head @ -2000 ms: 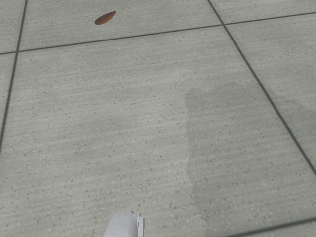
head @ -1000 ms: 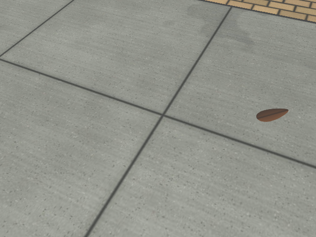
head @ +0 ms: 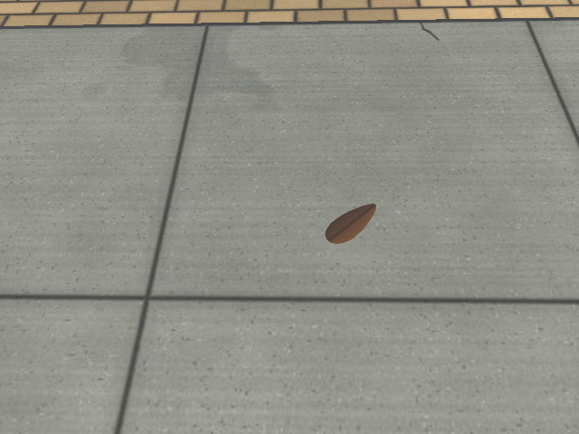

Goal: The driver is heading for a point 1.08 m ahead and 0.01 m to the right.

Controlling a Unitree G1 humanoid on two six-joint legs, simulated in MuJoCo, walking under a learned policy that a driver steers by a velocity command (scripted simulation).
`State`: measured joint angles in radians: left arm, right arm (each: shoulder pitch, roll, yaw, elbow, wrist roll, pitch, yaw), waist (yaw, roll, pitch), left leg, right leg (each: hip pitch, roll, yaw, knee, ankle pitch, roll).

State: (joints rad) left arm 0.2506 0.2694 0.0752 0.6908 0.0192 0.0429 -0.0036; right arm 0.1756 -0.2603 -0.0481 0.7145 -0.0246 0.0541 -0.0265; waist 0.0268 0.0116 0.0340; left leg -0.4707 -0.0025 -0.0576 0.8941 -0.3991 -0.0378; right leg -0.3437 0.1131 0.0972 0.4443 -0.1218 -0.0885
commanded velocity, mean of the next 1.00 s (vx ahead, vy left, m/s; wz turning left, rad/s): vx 0.15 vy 0.00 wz -0.31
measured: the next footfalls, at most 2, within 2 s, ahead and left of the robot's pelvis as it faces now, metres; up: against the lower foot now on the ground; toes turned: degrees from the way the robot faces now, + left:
left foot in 0.16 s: +0.05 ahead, +0.12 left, +0.00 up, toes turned -10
right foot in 0.54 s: -0.02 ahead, -0.08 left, +0.00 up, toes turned -14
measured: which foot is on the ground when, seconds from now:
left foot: up 0.00-0.14, down 0.16-0.54, up 0.56-0.96, down 0.98-1.00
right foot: down 0.00-0.16, up 0.18-0.52, down 0.54-1.00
